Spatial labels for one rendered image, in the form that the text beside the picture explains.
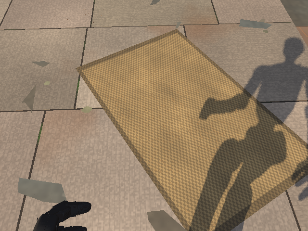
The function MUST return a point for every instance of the left robot hand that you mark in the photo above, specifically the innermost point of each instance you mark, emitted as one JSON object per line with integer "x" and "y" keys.
{"x": 50, "y": 220}

